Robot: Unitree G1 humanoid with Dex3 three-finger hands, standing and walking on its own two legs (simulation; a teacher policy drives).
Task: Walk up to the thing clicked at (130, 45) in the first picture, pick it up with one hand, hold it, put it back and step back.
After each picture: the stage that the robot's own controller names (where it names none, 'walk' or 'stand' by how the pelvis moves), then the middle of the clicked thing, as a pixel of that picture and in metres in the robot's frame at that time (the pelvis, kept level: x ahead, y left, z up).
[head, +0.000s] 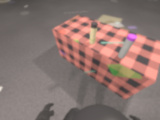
stand; (126, 47) +0.67 -0.29 -0.03
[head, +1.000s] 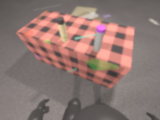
walk; (98, 39) +0.65 -0.01 +0.01
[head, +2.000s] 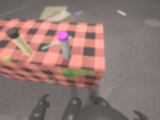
stand; (65, 47) +0.50 +0.23 +0.02
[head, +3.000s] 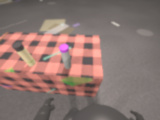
stand; (66, 57) +0.47 +0.24 -0.03
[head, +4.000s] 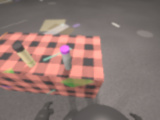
stand; (66, 59) +0.46 +0.23 -0.03
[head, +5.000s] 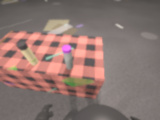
stand; (68, 58) +0.48 +0.22 -0.03
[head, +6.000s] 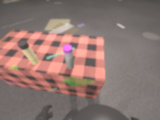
stand; (69, 58) +0.47 +0.22 -0.03
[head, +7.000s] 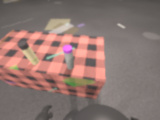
rise first; (69, 58) +0.47 +0.21 -0.03
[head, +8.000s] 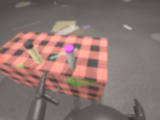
rise first; (71, 58) +0.48 +0.23 -0.02
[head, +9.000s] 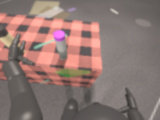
go down; (61, 47) +0.50 +0.21 +0.02
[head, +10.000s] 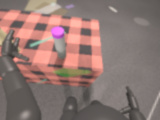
go down; (60, 45) +0.49 +0.21 +0.04
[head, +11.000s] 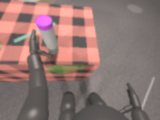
close in; (49, 38) +0.49 +0.23 +0.08
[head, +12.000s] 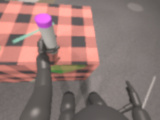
close; (49, 37) +0.50 +0.22 +0.08
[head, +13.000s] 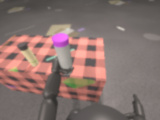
lift; (64, 57) +0.31 +0.17 +0.20
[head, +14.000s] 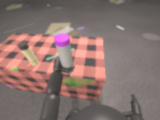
hold; (65, 56) +0.33 +0.17 +0.18
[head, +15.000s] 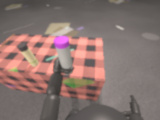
hold; (65, 58) +0.33 +0.17 +0.17
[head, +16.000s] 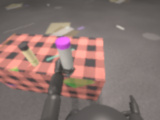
hold; (66, 59) +0.33 +0.17 +0.16
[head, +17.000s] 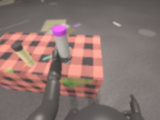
crouch; (63, 47) +0.40 +0.19 +0.17
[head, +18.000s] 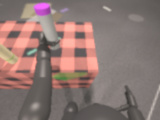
lower; (49, 30) +0.52 +0.23 +0.17
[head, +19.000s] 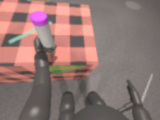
lower; (46, 36) +0.50 +0.23 +0.08
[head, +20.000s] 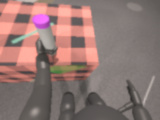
lower; (47, 38) +0.50 +0.23 +0.08
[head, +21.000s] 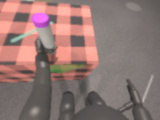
lower; (47, 37) +0.50 +0.23 +0.08
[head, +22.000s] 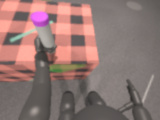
lower; (46, 36) +0.50 +0.23 +0.08
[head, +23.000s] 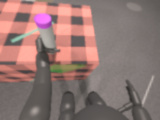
open; (48, 37) +0.50 +0.22 +0.08
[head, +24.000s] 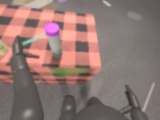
sink last; (55, 43) +0.48 +0.21 +0.06
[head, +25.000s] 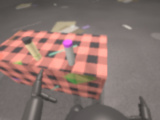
sink last; (70, 53) +0.50 +0.23 +0.03
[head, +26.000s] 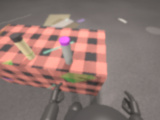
stand; (67, 52) +0.48 +0.22 +0.04
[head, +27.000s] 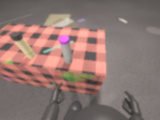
stand; (66, 51) +0.48 +0.23 +0.04
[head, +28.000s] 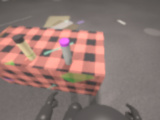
stand; (66, 52) +0.49 +0.23 +0.02
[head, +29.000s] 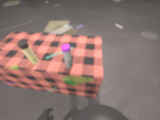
stand; (67, 57) +0.49 +0.23 -0.03
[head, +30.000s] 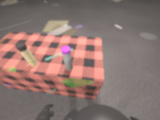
stand; (67, 59) +0.47 +0.22 -0.03
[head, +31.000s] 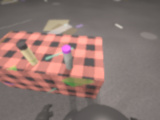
stand; (68, 58) +0.47 +0.22 -0.03
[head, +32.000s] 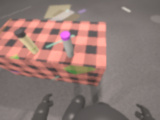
walk; (68, 46) +0.53 +0.23 -0.01
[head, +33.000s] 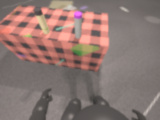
walk; (78, 26) +0.79 +0.18 +0.00
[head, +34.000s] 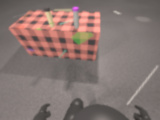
stand; (76, 18) +1.10 +0.30 +0.00
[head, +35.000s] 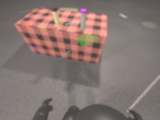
stand; (83, 20) +1.09 +0.18 -0.02
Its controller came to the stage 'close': yes
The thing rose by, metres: 0.21
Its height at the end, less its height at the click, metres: +0.00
